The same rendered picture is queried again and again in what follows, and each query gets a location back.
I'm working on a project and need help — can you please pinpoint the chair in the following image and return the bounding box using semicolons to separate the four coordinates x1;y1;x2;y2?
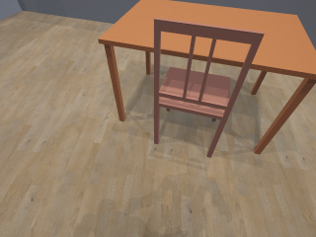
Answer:
154;17;265;158

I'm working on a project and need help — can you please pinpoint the table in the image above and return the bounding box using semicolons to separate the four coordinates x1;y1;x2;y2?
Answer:
98;0;316;155

